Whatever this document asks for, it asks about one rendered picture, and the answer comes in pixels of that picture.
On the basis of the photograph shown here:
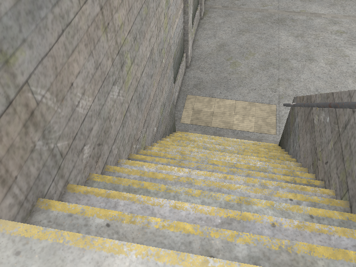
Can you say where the stairs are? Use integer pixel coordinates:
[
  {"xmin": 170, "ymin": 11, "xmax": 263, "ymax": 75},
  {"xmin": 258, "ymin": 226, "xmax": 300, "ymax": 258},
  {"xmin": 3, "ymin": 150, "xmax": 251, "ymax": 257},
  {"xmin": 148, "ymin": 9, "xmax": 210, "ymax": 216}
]
[{"xmin": 26, "ymin": 131, "xmax": 356, "ymax": 267}]

